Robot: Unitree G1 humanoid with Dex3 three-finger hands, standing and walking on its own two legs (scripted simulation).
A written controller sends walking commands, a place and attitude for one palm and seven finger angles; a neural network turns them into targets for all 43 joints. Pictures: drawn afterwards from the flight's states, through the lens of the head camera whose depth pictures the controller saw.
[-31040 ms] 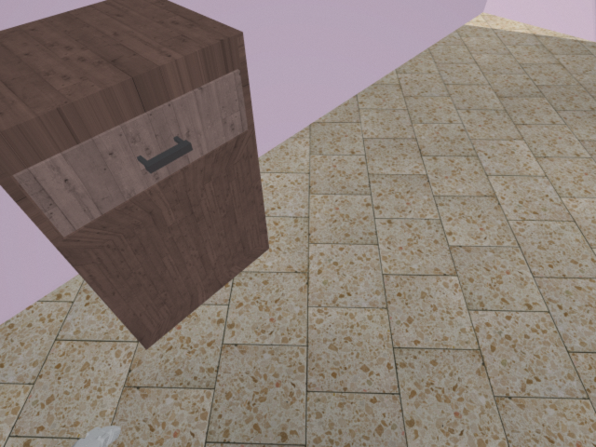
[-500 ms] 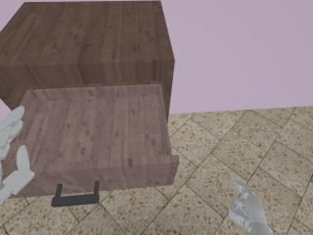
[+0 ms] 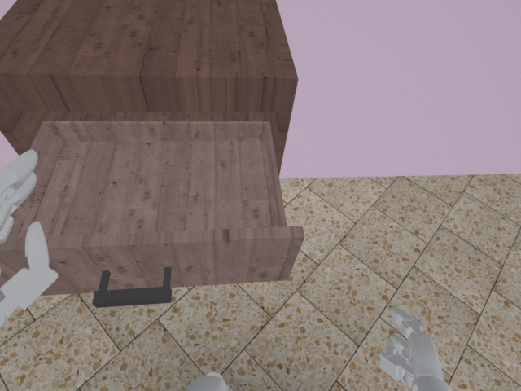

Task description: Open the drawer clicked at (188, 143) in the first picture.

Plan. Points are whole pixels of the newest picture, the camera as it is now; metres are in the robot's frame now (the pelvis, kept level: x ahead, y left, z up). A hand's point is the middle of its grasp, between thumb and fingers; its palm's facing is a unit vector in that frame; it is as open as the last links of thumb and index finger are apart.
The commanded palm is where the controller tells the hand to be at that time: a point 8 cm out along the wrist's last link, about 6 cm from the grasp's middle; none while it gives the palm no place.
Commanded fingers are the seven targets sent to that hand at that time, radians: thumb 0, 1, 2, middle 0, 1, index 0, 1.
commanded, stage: step back with the hand held close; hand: left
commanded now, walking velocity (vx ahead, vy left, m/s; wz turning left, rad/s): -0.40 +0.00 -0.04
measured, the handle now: (135, 285) +0.28 +0.22 -0.05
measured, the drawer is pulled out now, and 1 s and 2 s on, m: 0.30 0.30 0.30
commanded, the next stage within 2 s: stop stepping back and stand still in 0.46 s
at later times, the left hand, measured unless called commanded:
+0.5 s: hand (45, 379) +0.12 +0.19 +0.18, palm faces +0.19 -0.85 -0.49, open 7.4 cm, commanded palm +0.05 +0.25 +0.19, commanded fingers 0.00 0.90 0.90 -0.20 -0.30 -0.20 -0.30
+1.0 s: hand out of the picture +0.00 +0.19 +0.17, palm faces +0.37 -0.83 -0.41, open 7.5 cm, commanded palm -0.07 +0.24 +0.19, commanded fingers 0.00 0.90 0.90 -0.20 -0.30 -0.20 -0.30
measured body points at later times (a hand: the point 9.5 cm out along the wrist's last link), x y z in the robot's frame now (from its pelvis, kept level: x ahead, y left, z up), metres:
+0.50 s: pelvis -0.09 -0.02 +0.02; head -0.05 +0.00 +0.46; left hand +0.10 +0.23 +0.20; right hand +0.07 -0.27 -0.06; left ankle -0.08 +0.06 -0.69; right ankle -0.16 -0.14 -0.71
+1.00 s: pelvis -0.20 -0.04 +0.00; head -0.19 -0.03 +0.45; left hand -0.03 +0.23 +0.19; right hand -0.06 -0.30 -0.08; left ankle -0.17 +0.07 -0.73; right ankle -0.17 -0.17 -0.72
